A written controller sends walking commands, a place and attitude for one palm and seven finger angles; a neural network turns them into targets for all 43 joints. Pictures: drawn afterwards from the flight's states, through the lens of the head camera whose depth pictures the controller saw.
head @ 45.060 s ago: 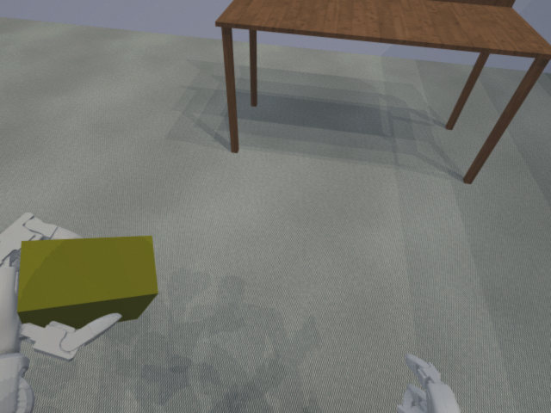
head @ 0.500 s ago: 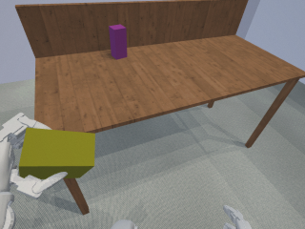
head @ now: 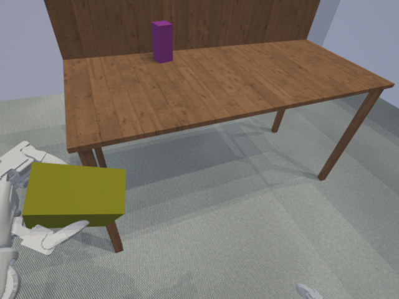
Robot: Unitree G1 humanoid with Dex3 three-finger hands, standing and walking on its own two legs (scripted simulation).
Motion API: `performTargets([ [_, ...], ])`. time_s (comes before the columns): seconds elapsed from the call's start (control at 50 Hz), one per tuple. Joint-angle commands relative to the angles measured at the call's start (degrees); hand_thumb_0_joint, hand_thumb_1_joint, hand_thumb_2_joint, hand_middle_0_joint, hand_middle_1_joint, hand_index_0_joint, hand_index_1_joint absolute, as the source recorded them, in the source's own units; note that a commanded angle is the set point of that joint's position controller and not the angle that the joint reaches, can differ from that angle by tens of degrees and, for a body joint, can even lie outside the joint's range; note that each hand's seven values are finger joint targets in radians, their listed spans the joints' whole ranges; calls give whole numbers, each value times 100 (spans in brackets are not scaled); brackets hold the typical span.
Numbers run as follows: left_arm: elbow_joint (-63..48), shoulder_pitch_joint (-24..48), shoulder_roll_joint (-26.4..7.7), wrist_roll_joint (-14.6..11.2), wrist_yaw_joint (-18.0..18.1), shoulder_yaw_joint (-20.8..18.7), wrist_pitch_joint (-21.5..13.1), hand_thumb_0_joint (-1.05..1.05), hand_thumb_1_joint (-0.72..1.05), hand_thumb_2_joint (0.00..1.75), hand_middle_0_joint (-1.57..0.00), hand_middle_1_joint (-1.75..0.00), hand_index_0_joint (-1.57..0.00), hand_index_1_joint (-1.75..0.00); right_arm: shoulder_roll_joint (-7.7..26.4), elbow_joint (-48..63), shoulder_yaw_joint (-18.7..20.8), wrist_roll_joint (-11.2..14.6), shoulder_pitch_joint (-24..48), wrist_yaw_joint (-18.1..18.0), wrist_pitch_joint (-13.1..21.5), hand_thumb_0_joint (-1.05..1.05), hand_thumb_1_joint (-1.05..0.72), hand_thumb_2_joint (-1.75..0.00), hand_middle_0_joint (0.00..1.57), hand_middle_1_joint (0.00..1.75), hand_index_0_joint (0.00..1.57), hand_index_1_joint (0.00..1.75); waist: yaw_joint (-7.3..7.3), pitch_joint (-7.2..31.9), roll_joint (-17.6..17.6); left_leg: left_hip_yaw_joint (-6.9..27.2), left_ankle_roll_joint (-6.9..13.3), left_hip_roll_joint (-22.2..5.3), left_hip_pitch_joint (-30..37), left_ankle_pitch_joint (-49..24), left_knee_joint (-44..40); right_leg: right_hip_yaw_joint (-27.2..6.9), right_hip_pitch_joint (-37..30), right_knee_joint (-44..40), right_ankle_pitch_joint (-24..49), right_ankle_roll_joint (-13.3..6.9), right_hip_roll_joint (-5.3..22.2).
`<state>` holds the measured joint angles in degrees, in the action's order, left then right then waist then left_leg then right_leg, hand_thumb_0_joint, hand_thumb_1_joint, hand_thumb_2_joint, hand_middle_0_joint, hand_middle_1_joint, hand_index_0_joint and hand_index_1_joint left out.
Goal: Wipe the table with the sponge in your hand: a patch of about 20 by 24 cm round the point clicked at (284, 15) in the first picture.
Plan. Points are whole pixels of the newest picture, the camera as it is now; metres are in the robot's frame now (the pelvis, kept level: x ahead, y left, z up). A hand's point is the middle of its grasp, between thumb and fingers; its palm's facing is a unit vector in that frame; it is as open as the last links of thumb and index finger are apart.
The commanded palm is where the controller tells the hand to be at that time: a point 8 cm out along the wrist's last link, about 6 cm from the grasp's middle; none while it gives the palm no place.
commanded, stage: stop stepping back and stand still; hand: left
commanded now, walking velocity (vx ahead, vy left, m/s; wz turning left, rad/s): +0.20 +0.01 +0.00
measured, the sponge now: (88, 199) +0.22 +0.20 +0.16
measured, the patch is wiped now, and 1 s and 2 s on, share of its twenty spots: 1.00 1.00 1.00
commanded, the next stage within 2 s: stand and wait in 1.24 s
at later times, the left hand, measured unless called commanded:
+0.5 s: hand (34, 215) +0.17 +0.23 +0.20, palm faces +0.40 -0.85 -0.34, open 10.5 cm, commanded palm +0.12 +0.28 +0.21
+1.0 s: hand (29, 195) +0.20 +0.26 +0.19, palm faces +0.44 -0.84 -0.32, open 10.5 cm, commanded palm +0.15 +0.30 +0.21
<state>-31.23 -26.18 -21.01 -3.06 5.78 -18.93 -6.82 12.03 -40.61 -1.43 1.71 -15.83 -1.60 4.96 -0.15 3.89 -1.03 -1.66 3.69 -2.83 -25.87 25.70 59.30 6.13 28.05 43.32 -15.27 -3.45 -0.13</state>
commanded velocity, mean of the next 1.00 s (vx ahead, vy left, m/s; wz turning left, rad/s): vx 0.05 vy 0.01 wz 0.00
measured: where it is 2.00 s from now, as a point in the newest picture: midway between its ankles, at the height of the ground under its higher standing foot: outside the picture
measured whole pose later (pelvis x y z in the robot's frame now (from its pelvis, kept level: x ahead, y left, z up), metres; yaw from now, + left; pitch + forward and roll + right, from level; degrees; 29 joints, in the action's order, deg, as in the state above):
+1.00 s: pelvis -0.01 +0.01 +0.03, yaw +1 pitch -1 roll -1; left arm -26.6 -25.9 -19.1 -2.7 9.9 -17.5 -6.8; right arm 10.6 -35.7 -2.1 0.3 -10.2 -3.1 5.8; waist 0.9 0.0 -0.6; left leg -1.3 0.9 -1.0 -13.7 16.1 30.5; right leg 2.3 14.1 26.7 -11.7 0.4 0.3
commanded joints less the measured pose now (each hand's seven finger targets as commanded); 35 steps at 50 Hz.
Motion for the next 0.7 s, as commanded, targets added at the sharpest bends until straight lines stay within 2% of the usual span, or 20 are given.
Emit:
performTargets([
  [0.0,-1651,940,-1190,-62,352,-782,-382,0,10,130,-120,-160,-120,-160,859,1317,191,-94,773,-300,576,0,-90,-90,20,30,20,30,-175,387,2386,1654,549,-788,1262,1755,-4135,-193,930,1055,-1994,135,-97],
  [0.02,-1615,1046,-1294,30,423,-866,-430,0,10,130,-120,-160,-120,-160,871,1495,264,-65,816,-328,632,0,-90,-90,20,30,20,30,-135,180,2784,2670,933,-1620,813,1572,-4872,-196,1188,2801,-1610,357,-261],
  [0.06,-871,1070,-1228,136,385,-780,-369,0,10,130,-120,-160,-120,-160,594,1153,222,-17,567,-134,644,0,-90,-90,20,30,20,30,-215,-209,998,2516,1004,-1507,850,97,-4391,-806,1660,3383,-946,359,161],
  [0.1,-291,794,-870,58,320,-523,-290,0,10,130,-120,-160,-120,-160,587,1058,176,49,667,-105,625,0,-90,-90,20,30,20,30,-104,-584,710,1856,806,-1444,282,737,-4318,-767,951,2010,-832,334,443],
  [0.16,-334,625,-714,-12,253,-388,-265,0,10,130,-120,-160,-120,-160,787,1280,210,-38,759,-160,565,0,-90,-90,20,30,20,30,-31,-353,1065,1098,424,-992,-232,933,-4038,-71,-1152,-358,-999,288,42],
  [0.2,-392,451,-738,23,215,-381,-217,0,10,130,-120,-160,-120,-160,840,1394,265,-78,842,-153,468,0,-90,-90,20,30,20,30,153,-107,199,373,136,-319,-936,941,-2202,-105,-2580,-1671,-446,108,-23],
  [0.22,-315,282,-839,71,173,-405,-204,0,10,130,-120,-160,-120,-160,761,1412,309,-38,854,-118,410,0,-90,-90,20,30,20,30,88,-79,-1030,-144,-43,230,-1405,509,-364,-1608,-2634,-2413,-585,-320,981],
  [0.24,-825,719,-1050,-32,146,-479,-289,0,10,130,-120,-160,-120,-160,705,1533,352,18,1020,-132,394,0,-90,-90,20,30,20,30,24,14,-1536,69,-151,269,-1515,215,1021,-3282,-2140,-3113,-605,-742,2020],
  [0.28,-1206,931,-1262,-33,193,-715,-403,0,10,130,-120,-160,-120,-160,674,1196,367,-23,779,-110,404,0,-90,-90,20,30,20,30,-132,-102,-673,595,-178,-149,-835,-51,1089,-3303,-658,-3368,-2426,-937,2202],
  [0.32,-1578,907,-1237,-56,205,-733,-395,0,10,130,-120,-160,-120,-160,573,1222,319,-40,872,-147,298,0,-90,-90,20,30,20,30,-229,-202,-363,534,-88,-427,374,-230,-204,-2218,420,-2964,-2190,-699,1922],
  [0.34,-1724,821,-1193,-42,263,-672,-389,0,10,130,-120,-160,-120,-160,497,1275,247,-59,993,-205,311,0,-90,-90,20,30,20,30,-170,-64,-293,336,-29,-391,1073,-173,-1050,-1882,686,-2723,-2354,-611,1807],
  [0.38,-1645,625,-1132,-55,420,-655,-392,0,10,130,-120,-160,-120,-160,602,1307,204,-132,929,-371,380,0,-90,-90,20,30,20,30,-192,118,749,-43,8,4,1614,5,-2928,-1119,320,-1659,-2439,-309,1048],
  [0.42,-1592,645,-1006,-59,551,-660,-395,0,10,130,-120,-160,-120,-160,864,1476,291,-124,894,-453,456,0,-90,-90,20,30,20,30,-95,126,2505,2283,618,-1271,1337,1334,-4607,-4,194,688,-1597,296,-141],
  [0.46,-1052,817,-979,51,507,-629,-298,0,10,130,-120,-160,-120,-160,694,1369,310,-63,706,-328,529,0,-90,-90,20,30,20,30,-121,-153,1356,2156,652,-1211,864,651,-4541,-482,112,1021,-1299,383,81],
  [0.52,-508,368,-744,39,425,-453,-225,0,10,130,-120,-160,-120,-160,707,1359,214,-50,964,-246,513,0,-90,-90,20,30,20,30,60,-226,768,826,149,-534,-108,347,-3471,-263,-1847,-1572,-334,363,3],
  [0.54,-447,352,-722,60,366,-367,-256,0,10,130,-120,-160,-120,-160,740,1410,274,-86,1003,-236,457,0,-90,-90,20,30,20,30,41,-399,-10,456,-35,-146,-514,364,-2587,-859,-2030,-2248,-322,141,379],
  [0.56,-445,305,-832,33,315,-412,-284,0,10,130,-120,-160,-120,-160,735,1457,334,-106,1005,-205,401,0,-90,-90,20,30,20,30,-28,-325,-921,200,-196,133,-576,144,-1443,-2259,-1755,-2925,-1078,-249,1243],
  [0.58,-779,567,-916,21,321,-429,-314,0,10,130,-120,-160,-120,-160,638,1383,345,-80,978,-155,393,0,-90,-90,20,30,20,30,-45,-116,-1460,217,-258,158,-218,-163,-739,-2971,-1284,-3333,-1653,-497,1846],
  [0.64,-1378,623,-1057,1,374,-585,-375,0,10,130,-120,-160,-120,-160,608,1276,288,-104,985,-163,349,0,-90,-90,20,30,20,30,-179,-58,-279,361,-155,-135,1006,-542,-2278,-1985,-643,-2666,-1149,-424,1594],
  [0.68,-1451,485,-989,-7,458,-581,-454,0,10,130,-120,-160,-120,-160,712,1344,250,-183,1136,-254,364,0,-90,-90,20,30,20,30,-90,-192,1025,968,1,-328,1123,-343,-3717,-1119,-628,-1702,-902,8,610],
])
